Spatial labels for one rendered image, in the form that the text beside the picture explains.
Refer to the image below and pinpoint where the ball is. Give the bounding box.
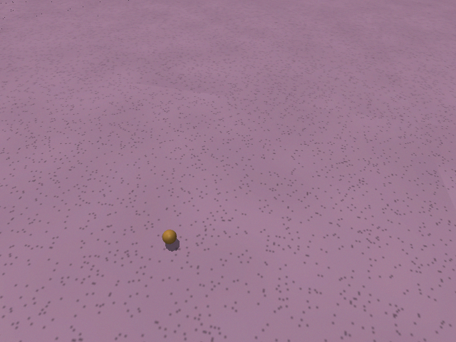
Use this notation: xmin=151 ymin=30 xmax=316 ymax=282
xmin=162 ymin=229 xmax=177 ymax=244

